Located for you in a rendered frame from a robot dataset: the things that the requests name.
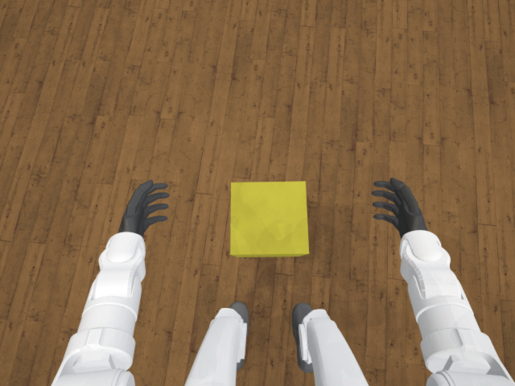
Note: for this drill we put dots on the robot left hand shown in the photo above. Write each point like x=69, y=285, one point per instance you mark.
x=135, y=216

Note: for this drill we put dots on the robot left thigh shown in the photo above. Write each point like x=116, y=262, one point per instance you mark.
x=216, y=361

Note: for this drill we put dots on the robot right hand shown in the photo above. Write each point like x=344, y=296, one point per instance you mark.
x=408, y=216

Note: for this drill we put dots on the robot right upper arm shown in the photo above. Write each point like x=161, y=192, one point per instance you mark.
x=450, y=378

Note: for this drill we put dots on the robot right forearm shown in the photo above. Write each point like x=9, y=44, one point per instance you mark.
x=451, y=337

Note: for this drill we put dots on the carton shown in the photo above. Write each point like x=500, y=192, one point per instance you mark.
x=269, y=219

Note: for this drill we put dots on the robot left forearm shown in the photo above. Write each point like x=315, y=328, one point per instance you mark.
x=104, y=339

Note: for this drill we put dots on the right robot foot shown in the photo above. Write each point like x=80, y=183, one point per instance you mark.
x=298, y=314

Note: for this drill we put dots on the robot left upper arm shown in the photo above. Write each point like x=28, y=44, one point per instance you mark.
x=110, y=377

